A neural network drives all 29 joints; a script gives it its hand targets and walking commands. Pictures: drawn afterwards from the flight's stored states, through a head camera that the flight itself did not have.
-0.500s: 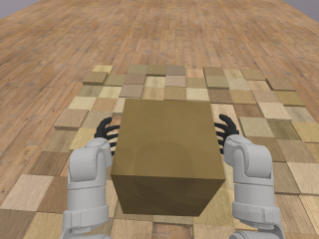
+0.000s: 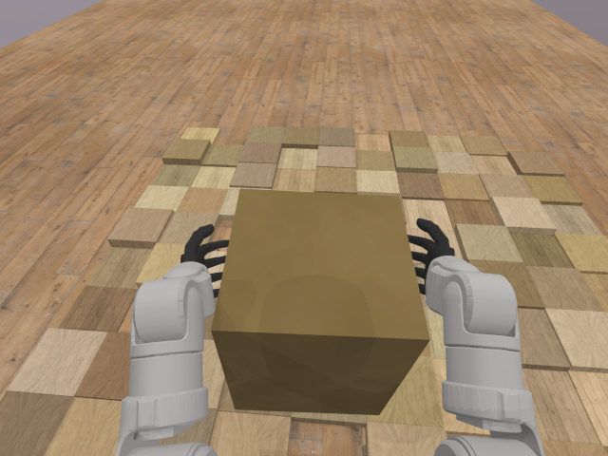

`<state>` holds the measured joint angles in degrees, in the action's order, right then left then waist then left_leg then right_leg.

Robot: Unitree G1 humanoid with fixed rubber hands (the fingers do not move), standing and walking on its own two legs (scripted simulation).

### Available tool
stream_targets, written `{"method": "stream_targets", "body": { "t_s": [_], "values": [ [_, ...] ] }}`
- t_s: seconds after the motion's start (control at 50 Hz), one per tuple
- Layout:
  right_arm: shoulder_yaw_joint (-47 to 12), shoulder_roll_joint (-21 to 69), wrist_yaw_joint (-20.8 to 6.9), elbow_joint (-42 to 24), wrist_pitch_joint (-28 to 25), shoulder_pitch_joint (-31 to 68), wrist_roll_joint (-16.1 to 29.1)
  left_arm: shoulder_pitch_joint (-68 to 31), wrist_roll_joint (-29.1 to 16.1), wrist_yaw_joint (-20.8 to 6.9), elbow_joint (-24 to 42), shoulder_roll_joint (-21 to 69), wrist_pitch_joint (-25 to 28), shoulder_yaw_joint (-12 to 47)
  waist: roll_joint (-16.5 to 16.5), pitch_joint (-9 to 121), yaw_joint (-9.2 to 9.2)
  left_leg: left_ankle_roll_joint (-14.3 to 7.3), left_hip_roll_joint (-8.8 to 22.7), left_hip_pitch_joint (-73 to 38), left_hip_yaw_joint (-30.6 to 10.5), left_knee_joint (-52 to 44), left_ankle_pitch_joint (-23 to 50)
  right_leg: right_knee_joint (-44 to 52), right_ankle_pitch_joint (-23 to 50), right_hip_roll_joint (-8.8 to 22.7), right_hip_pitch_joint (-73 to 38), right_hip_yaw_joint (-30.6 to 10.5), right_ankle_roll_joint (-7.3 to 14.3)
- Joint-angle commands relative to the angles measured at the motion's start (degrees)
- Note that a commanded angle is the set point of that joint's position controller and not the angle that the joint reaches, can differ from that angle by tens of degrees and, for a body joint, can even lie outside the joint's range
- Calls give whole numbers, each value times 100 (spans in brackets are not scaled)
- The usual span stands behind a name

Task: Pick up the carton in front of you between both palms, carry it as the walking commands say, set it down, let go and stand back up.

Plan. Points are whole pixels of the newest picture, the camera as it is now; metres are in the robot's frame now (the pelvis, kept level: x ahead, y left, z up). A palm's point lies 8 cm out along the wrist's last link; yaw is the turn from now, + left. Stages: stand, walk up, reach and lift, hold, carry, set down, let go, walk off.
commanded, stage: carry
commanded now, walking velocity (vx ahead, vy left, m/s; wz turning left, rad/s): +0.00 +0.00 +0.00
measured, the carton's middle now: (313, 307) +0.33 +0.01 +0.05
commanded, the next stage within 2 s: none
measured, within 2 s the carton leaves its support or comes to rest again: neither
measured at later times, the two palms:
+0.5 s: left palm (193, 289) +0.30 +0.15 +0.12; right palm (443, 282) +0.31 -0.15 +0.13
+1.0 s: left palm (189, 291) +0.30 +0.16 +0.12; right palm (440, 284) +0.30 -0.14 +0.12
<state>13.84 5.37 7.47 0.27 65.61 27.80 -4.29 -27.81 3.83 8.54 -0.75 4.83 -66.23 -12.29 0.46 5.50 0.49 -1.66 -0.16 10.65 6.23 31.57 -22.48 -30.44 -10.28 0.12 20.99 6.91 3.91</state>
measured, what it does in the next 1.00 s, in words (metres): stands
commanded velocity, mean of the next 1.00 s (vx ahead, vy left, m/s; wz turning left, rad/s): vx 0.00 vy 0.00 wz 0.00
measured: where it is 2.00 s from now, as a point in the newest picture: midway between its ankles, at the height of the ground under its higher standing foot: outside the picture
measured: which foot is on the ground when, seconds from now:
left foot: down 0.00-1.00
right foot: down 0.00-1.00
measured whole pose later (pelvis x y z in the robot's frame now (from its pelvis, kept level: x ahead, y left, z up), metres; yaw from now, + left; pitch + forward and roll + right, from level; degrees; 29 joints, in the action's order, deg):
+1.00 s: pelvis -0.02 +0.00 +0.00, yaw +0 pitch +1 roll +0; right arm 13.9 5.2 7.5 1.0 65.8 28.9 -4.3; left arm -28.5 3.9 8.6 -0.8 4.8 -66.6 -12.8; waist 0.6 4.8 0.1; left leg -2.2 -0.7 12.5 6.3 32.1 -20.9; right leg -29.0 -7.7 0.7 21.8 6.9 3.7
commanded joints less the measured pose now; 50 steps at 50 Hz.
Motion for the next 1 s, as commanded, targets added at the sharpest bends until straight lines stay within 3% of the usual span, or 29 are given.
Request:
{"method": "stream_targets", "body": {
  "t_s": [0.0, 0.98],
  "values": [
    [-3570, 4896, -551, -301, -16, 3483, 1545, -3767, -1630, -626, 548, 4959, 117, 3511, 11, 1762, -5, -98, 662, 46, -582, -502, 1192, 300, 1527, 796, -1255, -871, 201],
    [-3566, 4984, -569, -241, 10, 3594, 1604, -3826, -1614, -641, 514, 4953, 79, 3453, -21, 1782, -35, -159, 699, 165, -678, -488, 1316, 340, 1394, 797, -1193, -827, 163]
  ]
}}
